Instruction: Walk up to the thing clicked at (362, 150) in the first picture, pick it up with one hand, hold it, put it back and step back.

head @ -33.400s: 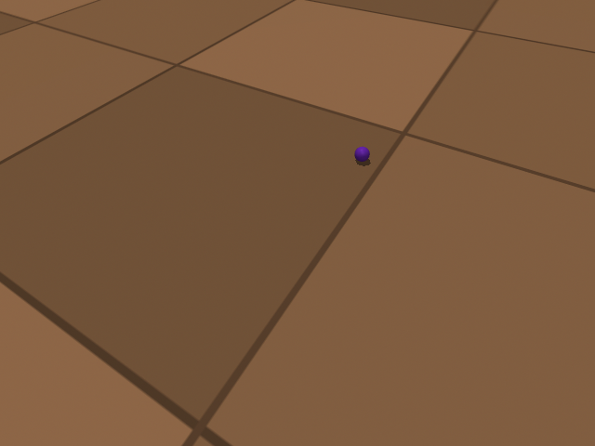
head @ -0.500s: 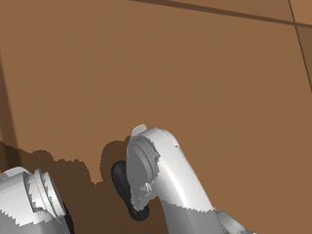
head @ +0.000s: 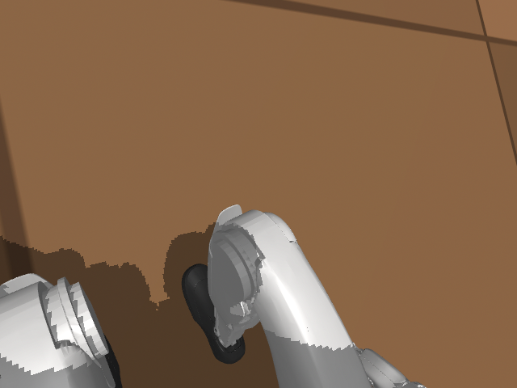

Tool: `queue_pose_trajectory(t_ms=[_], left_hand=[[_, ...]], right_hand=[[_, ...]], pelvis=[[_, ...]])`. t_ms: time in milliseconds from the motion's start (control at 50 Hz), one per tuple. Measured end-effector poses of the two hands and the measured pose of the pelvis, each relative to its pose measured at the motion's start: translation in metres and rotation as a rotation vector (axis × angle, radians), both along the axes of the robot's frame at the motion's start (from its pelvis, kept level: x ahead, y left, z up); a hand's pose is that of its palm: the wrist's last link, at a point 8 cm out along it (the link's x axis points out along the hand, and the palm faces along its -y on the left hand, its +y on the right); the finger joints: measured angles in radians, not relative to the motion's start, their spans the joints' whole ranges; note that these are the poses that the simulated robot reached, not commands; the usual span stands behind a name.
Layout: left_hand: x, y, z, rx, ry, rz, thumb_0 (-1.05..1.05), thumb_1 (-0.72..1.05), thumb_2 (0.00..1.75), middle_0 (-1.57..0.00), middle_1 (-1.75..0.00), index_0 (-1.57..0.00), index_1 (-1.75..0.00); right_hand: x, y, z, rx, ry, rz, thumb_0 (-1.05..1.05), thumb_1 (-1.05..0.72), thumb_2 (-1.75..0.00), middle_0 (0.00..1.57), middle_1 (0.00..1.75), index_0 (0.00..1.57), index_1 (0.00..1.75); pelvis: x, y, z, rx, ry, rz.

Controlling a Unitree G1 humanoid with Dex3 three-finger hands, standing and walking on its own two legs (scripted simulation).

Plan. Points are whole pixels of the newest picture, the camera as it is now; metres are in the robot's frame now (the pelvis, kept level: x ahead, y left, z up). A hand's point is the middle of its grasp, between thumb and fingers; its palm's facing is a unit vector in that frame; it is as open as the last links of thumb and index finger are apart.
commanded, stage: open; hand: left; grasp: from above
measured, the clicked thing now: out of the picture +0.46 +0.34 -0.27
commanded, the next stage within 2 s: withdraw in 0.58 s
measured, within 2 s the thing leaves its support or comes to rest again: neither
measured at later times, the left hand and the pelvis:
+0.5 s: hand out of the picture +0.44 +0.34 -0.25, palm faces -0.44 -0.15 -0.88, open 13.5 cm; pelvis +0.00 +0.00 +0.00, yaw +0 degrees
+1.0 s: hand out of the picture +0.47 +0.36 -0.17, palm faces -0.27 -0.09 -0.96, open 14.1 cm; pelvis +0.01 +0.00 +0.01, yaw +1 degrees
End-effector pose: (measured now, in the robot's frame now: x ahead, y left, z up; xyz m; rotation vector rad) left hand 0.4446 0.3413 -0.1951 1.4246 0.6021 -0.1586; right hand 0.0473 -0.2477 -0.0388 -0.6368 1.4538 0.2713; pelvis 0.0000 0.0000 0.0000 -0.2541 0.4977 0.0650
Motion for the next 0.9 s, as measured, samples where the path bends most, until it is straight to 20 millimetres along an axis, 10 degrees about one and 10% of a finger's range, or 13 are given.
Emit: queue_pose_trajectory(t_ms=[380,900], left_hand=[[0.003,0.001,0.0,0.011,-0.004,0.012,0.0,-0.41,0.96,-0.16,-1.02,-0.16,-1.01],[0.014,0.008,0.029,0.027,-0.121,-0.003,0.0,-0.49,1.0,-0.09,-1.03,-0.1,-1.03]], right_hand=[[0.001,0.002,0.0,0.013,-0.006,0.004,0.0,-0.9,-0.9,0.2,0.3,0.2,0.3],[0.003,0.0,0.003,0.006,-0.013,-0.018,0.0,-0.91,-0.9,0.2,0.3,0.21,0.3]], pelvis=[[0.0,0.0,0.0,0.0,0.004,-0.002],[0.002,0.0,0.004,-0.001,0.023,0.002]])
